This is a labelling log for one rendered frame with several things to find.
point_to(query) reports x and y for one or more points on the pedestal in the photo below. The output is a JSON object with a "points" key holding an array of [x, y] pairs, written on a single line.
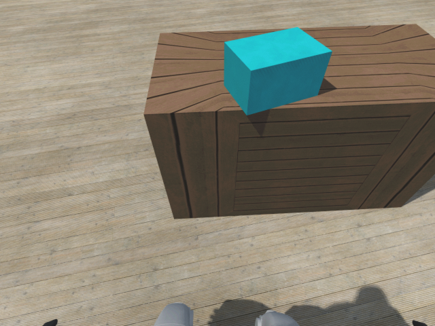
{"points": [[366, 141]]}

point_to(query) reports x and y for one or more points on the robot thigh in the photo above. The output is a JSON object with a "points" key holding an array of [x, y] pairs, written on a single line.
{"points": [[275, 319], [176, 314]]}

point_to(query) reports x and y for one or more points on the robot left thigh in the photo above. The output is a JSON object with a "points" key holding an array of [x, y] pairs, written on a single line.
{"points": [[176, 314]]}

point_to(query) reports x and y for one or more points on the carton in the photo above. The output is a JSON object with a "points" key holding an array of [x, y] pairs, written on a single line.
{"points": [[274, 69]]}

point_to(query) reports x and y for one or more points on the robot right thigh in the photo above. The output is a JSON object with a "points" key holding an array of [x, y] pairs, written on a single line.
{"points": [[275, 319]]}

